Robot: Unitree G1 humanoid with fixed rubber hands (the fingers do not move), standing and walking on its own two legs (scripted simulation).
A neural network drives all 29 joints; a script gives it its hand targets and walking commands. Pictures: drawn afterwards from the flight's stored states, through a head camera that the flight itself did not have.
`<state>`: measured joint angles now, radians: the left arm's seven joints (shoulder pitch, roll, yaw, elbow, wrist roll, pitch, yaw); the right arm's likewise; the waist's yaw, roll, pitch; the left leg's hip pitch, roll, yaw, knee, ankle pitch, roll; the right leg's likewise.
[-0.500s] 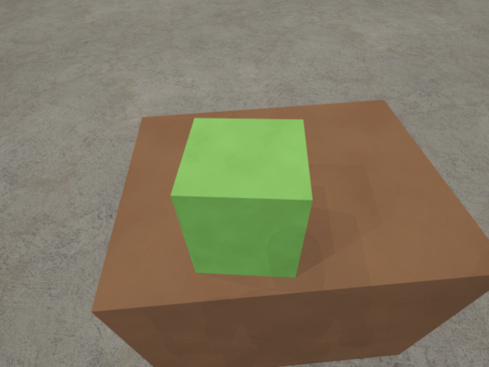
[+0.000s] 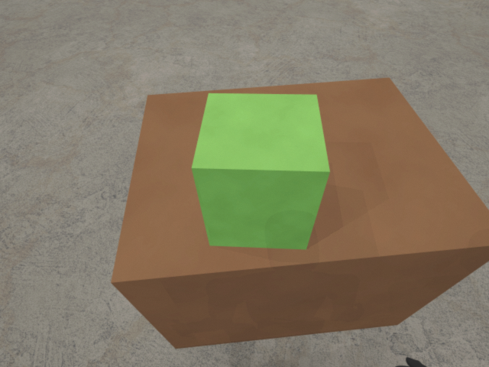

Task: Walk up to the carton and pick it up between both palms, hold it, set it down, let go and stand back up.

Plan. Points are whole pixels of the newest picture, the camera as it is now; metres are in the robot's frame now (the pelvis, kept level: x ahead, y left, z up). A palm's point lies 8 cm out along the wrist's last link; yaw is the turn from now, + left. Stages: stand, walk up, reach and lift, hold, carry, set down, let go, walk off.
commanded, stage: walk up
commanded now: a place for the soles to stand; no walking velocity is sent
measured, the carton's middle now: (259, 175) +0.49 -0.01 +0.01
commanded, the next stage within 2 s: stand in 1.00 s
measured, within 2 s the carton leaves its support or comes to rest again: neither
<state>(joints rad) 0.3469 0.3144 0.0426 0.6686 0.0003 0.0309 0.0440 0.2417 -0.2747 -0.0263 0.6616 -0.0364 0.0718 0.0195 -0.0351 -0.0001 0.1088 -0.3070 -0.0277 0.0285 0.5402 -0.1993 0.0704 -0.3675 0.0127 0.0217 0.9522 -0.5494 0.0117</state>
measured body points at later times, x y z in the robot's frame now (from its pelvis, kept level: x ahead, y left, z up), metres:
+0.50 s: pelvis -0.02 +0.01 +0.00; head -0.02 +0.01 +0.45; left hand +0.08 +0.27 -0.11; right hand +0.03 -0.25 -0.12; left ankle +0.03 +0.12 -0.73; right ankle -0.01 -0.11 -0.73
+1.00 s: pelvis +0.00 +0.01 +0.00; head +0.01 +0.00 +0.45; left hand +0.08 +0.27 -0.11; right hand +0.07 -0.25 -0.12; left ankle +0.03 +0.12 -0.73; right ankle -0.01 -0.11 -0.73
